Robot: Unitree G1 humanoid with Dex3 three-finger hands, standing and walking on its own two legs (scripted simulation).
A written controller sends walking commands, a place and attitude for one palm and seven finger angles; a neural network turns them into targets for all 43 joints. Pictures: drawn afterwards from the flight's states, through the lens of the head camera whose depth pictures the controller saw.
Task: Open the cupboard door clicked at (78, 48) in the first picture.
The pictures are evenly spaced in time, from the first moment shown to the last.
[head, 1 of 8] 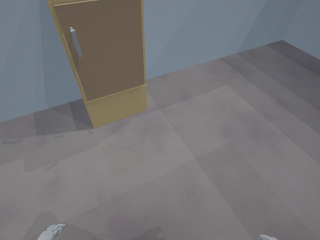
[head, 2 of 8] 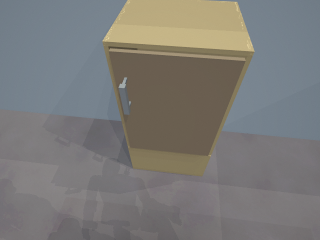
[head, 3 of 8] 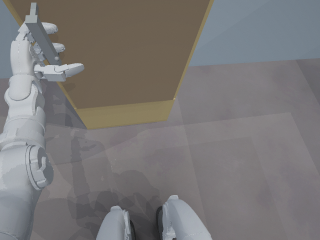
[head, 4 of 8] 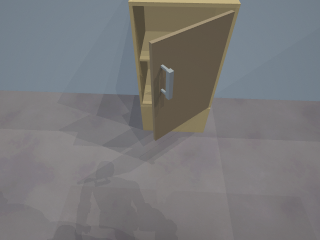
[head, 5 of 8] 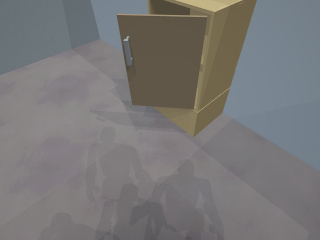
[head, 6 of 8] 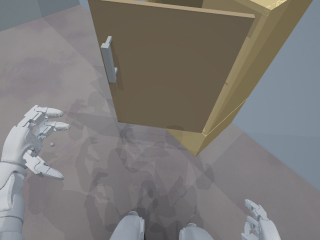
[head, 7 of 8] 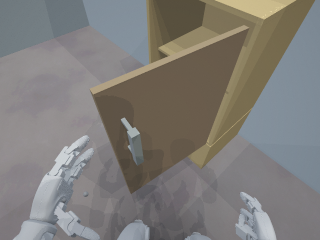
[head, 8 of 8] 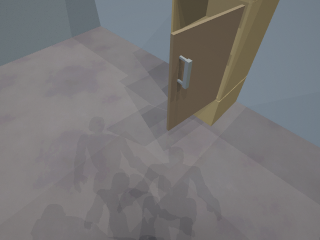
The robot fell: no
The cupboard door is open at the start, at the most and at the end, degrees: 0 84 83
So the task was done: yes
